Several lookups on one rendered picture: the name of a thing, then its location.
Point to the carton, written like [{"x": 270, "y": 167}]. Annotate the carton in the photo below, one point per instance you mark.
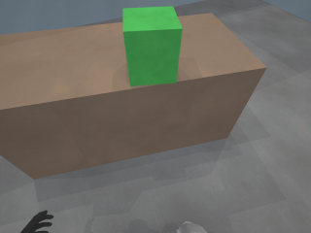
[{"x": 152, "y": 39}]

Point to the pedestal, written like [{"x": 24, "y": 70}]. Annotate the pedestal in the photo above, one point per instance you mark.
[{"x": 66, "y": 103}]

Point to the left robot hand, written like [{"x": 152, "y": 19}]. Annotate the left robot hand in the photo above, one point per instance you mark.
[{"x": 34, "y": 224}]

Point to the robot right thigh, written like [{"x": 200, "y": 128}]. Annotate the robot right thigh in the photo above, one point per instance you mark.
[{"x": 190, "y": 228}]

